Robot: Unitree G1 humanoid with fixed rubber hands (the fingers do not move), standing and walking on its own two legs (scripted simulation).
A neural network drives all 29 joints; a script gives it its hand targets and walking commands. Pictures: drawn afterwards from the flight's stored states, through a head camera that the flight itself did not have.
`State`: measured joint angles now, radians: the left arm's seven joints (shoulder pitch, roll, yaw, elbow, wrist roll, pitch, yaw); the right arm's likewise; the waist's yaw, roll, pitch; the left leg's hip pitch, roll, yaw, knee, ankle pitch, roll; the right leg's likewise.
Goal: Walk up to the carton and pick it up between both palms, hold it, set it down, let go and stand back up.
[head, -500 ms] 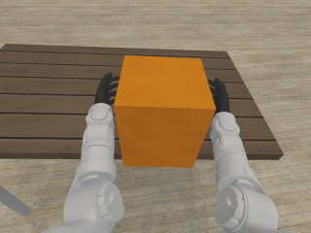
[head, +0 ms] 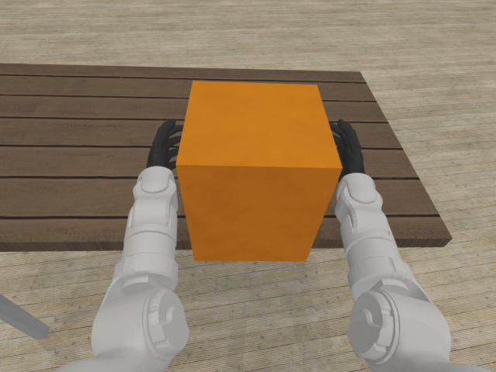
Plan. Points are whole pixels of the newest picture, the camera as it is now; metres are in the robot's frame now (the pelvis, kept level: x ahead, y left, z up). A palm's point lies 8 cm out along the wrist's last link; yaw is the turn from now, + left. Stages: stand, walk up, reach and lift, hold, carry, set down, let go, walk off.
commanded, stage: set down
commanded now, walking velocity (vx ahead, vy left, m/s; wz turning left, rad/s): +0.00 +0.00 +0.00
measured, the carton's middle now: (252, 176) +0.43 +0.04 +0.08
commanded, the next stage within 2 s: none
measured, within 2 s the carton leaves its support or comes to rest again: neither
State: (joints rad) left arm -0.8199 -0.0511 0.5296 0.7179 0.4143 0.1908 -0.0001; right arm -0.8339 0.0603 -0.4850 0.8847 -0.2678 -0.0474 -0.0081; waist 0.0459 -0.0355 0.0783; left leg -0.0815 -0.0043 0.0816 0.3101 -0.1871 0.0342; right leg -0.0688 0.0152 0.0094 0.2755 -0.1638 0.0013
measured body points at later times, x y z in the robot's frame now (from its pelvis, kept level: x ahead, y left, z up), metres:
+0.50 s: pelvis +0.00 +0.00 -0.01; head +0.03 +0.00 +0.44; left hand +0.44 +0.22 +0.12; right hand +0.47 -0.13 +0.11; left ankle -0.01 +0.09 -0.75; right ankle -0.01 -0.12 -0.75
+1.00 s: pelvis -0.03 -0.02 -0.01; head -0.01 -0.01 +0.44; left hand +0.42 +0.22 +0.21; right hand +0.46 -0.16 +0.21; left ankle -0.01 +0.09 -0.75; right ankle -0.01 -0.12 -0.75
